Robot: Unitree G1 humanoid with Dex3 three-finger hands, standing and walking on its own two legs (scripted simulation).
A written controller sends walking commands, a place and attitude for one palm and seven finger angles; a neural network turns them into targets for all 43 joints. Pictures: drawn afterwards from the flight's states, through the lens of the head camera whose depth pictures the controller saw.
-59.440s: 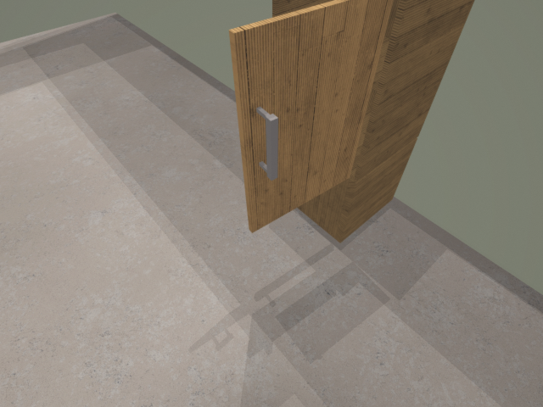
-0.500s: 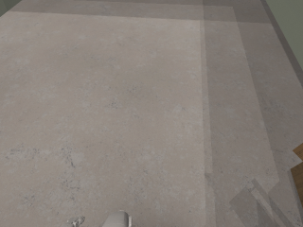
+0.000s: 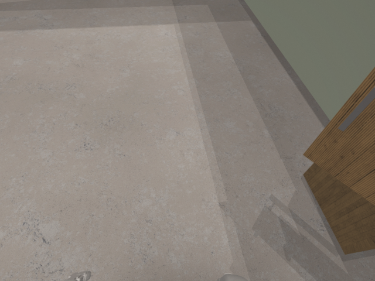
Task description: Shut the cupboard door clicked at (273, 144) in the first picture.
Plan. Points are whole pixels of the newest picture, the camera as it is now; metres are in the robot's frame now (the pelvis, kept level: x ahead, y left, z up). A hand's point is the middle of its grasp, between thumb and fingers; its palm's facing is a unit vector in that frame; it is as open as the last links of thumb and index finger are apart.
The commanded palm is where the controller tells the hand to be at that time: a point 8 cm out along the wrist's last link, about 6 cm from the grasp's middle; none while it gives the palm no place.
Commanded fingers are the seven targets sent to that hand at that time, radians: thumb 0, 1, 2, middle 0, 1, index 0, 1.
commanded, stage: turn to face it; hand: left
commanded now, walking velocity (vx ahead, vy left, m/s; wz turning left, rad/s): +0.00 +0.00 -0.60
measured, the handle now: (361, 106) +0.61 -0.49 +0.00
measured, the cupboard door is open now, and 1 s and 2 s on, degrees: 34 34 34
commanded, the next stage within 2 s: take the last steps up to it in 1.18 s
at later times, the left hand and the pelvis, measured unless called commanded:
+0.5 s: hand out of the picture +0.12 +0.15 -0.17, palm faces -0.22 -0.95 -0.21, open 7.4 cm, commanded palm none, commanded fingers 0.00 0.90 0.90 -0.20 -0.30 -0.20 -0.30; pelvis +0.01 -0.02 +0.00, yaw -16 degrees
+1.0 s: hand (158, 249) +0.21 +0.09 -0.15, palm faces -0.52 -0.81 -0.29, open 7.4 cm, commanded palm none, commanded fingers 0.00 0.90 0.90 -0.20 -0.30 -0.20 -0.30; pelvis +0.01 -0.03 -0.01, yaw -33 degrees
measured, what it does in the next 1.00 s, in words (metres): steps on the spot, turning right: right foot, then left foot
